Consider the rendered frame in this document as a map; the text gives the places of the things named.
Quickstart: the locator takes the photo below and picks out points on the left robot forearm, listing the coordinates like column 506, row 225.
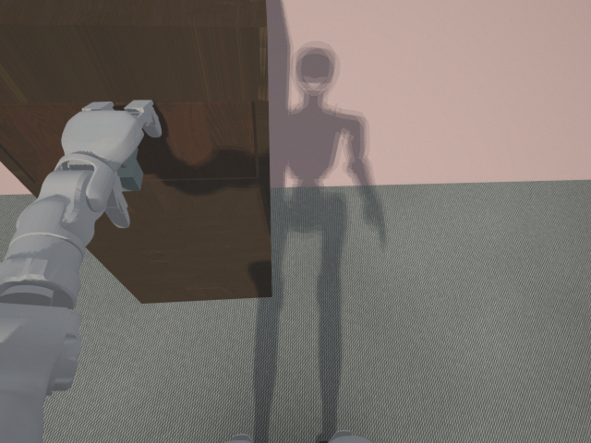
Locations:
column 43, row 260

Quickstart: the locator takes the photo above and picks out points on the left robot hand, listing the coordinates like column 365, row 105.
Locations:
column 111, row 137

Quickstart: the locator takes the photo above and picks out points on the cabinet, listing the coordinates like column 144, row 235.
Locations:
column 191, row 239

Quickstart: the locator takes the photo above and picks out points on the drawer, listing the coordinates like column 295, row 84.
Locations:
column 199, row 139

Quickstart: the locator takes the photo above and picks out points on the handle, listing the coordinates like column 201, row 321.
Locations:
column 131, row 176

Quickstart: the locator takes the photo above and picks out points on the left robot upper arm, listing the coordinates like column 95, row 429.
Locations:
column 39, row 349

